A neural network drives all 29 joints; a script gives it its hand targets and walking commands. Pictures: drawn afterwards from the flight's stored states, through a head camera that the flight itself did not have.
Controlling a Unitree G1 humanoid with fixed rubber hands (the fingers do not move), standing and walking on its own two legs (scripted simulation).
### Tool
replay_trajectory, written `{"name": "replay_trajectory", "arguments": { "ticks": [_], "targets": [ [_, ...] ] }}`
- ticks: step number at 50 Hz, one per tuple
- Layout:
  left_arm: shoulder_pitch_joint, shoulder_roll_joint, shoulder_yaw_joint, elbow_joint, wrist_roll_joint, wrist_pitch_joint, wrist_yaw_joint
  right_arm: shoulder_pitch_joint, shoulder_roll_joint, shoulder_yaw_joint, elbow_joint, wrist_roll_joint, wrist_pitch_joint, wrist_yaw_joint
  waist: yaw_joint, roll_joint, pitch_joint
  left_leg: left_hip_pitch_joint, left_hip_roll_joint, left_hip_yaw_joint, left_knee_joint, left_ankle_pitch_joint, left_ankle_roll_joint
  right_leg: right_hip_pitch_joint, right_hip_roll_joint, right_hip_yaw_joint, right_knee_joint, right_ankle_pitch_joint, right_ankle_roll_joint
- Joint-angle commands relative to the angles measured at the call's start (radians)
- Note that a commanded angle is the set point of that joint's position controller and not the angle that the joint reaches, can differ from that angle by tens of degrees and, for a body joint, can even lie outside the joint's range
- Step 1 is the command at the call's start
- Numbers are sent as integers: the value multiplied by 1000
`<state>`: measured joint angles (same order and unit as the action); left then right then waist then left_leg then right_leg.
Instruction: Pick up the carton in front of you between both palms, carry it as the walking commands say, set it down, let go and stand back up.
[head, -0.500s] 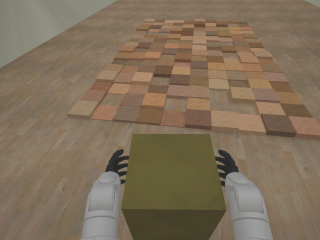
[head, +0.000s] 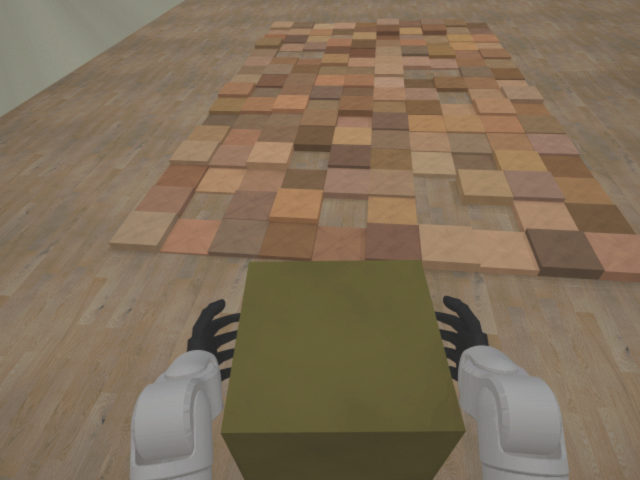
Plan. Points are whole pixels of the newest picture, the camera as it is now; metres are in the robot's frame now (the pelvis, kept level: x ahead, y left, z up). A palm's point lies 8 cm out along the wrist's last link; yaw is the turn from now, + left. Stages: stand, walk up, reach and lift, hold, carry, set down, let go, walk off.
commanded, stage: carry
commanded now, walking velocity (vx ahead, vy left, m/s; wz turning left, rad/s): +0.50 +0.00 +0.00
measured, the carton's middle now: (335, 386) +0.27 +0.01 +0.01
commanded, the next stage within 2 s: none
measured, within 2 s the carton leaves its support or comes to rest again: neither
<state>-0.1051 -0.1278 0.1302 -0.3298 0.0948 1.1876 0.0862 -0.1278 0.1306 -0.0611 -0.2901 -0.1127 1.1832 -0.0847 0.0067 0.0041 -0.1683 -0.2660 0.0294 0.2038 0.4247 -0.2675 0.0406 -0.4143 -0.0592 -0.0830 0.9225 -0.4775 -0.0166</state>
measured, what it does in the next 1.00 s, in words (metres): walks ahead: right foot, then left foot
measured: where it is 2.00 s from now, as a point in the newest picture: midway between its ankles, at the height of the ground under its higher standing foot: (352, 251)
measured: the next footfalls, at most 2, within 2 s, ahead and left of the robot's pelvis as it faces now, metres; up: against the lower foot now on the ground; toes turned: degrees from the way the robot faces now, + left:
right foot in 0.22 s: +0.30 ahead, -0.13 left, +0.00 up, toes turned -11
left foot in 0.70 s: +0.63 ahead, +0.07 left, +0.00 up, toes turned +13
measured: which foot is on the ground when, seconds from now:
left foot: down 0.00-0.26, up 0.28-0.68, down 0.70-1.00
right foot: up 0.00-0.20, down 0.22-0.74, up 0.76-1.00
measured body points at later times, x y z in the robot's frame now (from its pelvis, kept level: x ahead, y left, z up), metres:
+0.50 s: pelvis +0.30 -0.06 +0.01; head +0.33 -0.07 +0.46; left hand +0.57 +0.12 +0.08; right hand +0.59 -0.19 +0.07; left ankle +0.33 +0.10 -0.67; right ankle +0.26 -0.12 -0.74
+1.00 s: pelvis +0.63 +0.00 +0.01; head +0.66 +0.01 +0.46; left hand +0.92 +0.14 +0.07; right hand +0.91 -0.16 +0.08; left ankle +0.59 +0.06 -0.74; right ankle +0.69 -0.16 -0.67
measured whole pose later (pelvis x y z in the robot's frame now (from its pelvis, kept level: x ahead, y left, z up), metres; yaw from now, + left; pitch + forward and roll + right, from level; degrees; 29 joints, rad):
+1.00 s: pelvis +0.63 +0.00 +0.01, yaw -1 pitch +5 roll -2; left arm -0.13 -0.13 0.09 -0.36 0.11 1.16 0.08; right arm -0.12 0.13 -0.10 -0.37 -0.09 1.17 -0.09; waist -0.02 0.00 -0.05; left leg -0.15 0.03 0.24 0.28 -0.22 0.06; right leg -0.61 -0.11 -0.10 0.88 -0.19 0.00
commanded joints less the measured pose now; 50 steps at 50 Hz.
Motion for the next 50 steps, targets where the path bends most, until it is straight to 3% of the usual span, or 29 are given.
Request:
{"name": "replay_trajectory", "arguments": {
  "ticks": [1, 4, 8, 10, 11, 12, 13, 14, 15, 17, 18, 19, 21, 26, 31, 33, 34, 35, 36, 37, 38, 39, 41, 43, 50],
  "targets": [
    [-571, -871, -750, -92, -441, 27, -271, -537, 883, 666, -160, 398, 17, 215, -33, 59, -113, 412, 343, -411, -261, 36, 134, -387, -68, 16, -12, 72, 5],
    [-534, -862, -732, -77, -419, 38, -250, -529, 864, 672, -149, 421, 38, 222, -27, 110, -103, 348, 259, -230, -257, 156, 96, -257, -30, -52, -202, 197, 24],
    [-503, -842, -706, -59, -383, 56, -231, -504, 839, 660, -116, 428, 58, 235, -26, 165, -70, 259, 220, -107, -205, 243, 53, -69, 10, -132, -379, 353, 14],
    [-497, -842, -697, -47, -376, 61, -231, -516, 833, 659, -113, 425, 65, 238, -9, 135, -88, 174, 193, -35, -66, 318, 18, 142, 49, -193, -440, 384, -1],
    [-495, -841, -692, -37, -373, 63, -232, -515, 828, 658, -113, 421, 68, 239, -2, 99, -129, 108, 155, 13, 82, 368, -6, 307, 71, -215, -450, 321, -11],
    [-483, -837, -686, -23, -367, 64, -233, -523, 812, 654, -111, 419, 72, 240, 20, 21, -188, -17, 124, 29, 289, 261, -39, 487, -29, -78, -469, 237, -17],
    [-485, -816, -674, 0, -351, 59, -235, -547, 822, 666, -129, 425, 81, 242, 28, -256, -242, -261, 13, 7, 607, 7, -95, 630, -327, 443, -652, -10, -134],
    [-487, -844, -676, 6, -357, 56, -235, -573, 829, 668, -124, 432, 82, 245, 27, -285, -222, -421, -12, -102, 765, -210, -77, 661, -403, 620, -736, 82, -198],
    [-509, -875, -684, -24, -368, 51, -237, -572, 862, 669, -110, 433, 74, 249, 15, -218, -213, -458, 54, -171, 843, -197, -42, 634, -386, 530, -710, 208, -187],
    [-546, -946, -709, -65, -387, 32, -244, -576, 917, 671, -126, 430, 50, 253, 9, -62, -216, -453, 115, -192, 814, -80, -22, 551, -328, 346, -676, 377, -142],
    [-560, -969, -723, -83, -397, 21, -248, -564, 932, 678, -135, 423, 37, 250, 6, -54, -212, -418, 129, -191, 751, -27, -24, 508, -300, 259, -687, 425, -116],
    [-560, -980, -730, -95, -403, 12, -251, -553, 959, 686, -135, 418, 27, 246, 7, -81, -218, -389, 118, -168, 704, 3, -27, 493, -280, 198, -694, 461, -103],
    [-551, -973, -747, -123, -419, 4, -260, -514, 967, 690, -138, 399, 5, 235, 9, -107, -212, -388, 99, -133, 620, 31, -33, 507, -246, 120, -701, 513, -98],
    [-481, -899, -746, -125, -420, 5, -276, -436, 919, 687, -149, 356, -4, 210, 12, -133, -132, -437, 66, -61, 336, 136, -45, 558, -202, 12, -710, 621, -113],
    [-425, -860, -725, -97, -389, 25, -272, -415, 880, 677, -148, 366, 25, 222, 15, -157, -31, -312, 24, 22, 94, 255, -15, 534, -181, -70, -703, 729, -86],
    [-438, -850, -725, -95, -383, 30, -269, -434, 870, 675, -146, 380, 34, 231, 10, -169, -41, -188, 5, 47, 60, 253, 0, 528, -180, -105, -620, 844, -66],
    [-448, -844, -726, -97, -383, 33, -267, -434, 868, 671, -139, 383, 37, 235, -4, -153, -79, -53, -30, 82, 24, 222, 3, 496, -157, -149, -503, 879, -46],
    [-456, -838, -727, -100, -382, 36, -265, -427, 861, 662, -125, 383, 38, 239, -21, -105, -136, 138, -55, 99, 26, 147, 4, 408, -118, -171, -335, 832, -25],
    [-470, -827, -726, -97, -381, 39, -264, -417, 856, 653, -117, 381, 41, 242, -46, -4, -195, 324, 113, -124, -15, 5, 15, 239, -98, -151, -115, 562, 2],
    [-490, -838, -741, -116, -386, 48, -260, -422, 850, 643, -82, 372, 32, 249, -39, 273, -276, 548, 388, -618, -136, -180, 176, -83, 31, -110, 198, 260, 49],
    [-496, -841, -744, -109, -382, 42, -262, -412, 887, 653, -71, 392, 27, 252, -30, 271, -237, 539, 413, -740, -231, -31, 198, -229, 55, 8, 337, 9, 31],
    [-507, -877, -749, -95, -385, 32, -264, -438, 912, 664, -98, 405, 19, 255, -29, 203, -230, 507, 389, -607, -198, 128, 182, -252, -3, 60, 396, 32, 3],
    [-505, -945, -758, -88, -392, 6, -265, -476, 967, 681, -125, 420, 1, 258, -26, 34, -216, 392, 336, -412, -174, 297, 125, -229, -70, 85, 314, 141, -18],
    [-487, -976, -765, -90, -389, -14, -259, -483, 987, 695, -145, 429, -14, 260, -20, 71, -224, 340, 294, -288, -199, 290, 81, -178, -72, 54, 207, 209, -10],
    [-483, -915, -789, -105, -365, -39, -228, -465, 881, 698, -160, 431, -26, 269, -23, 134, -118, 372, 227, -116, -236, 352, 91, -261, -44, -57, -137, 350, 26]
  ]
}}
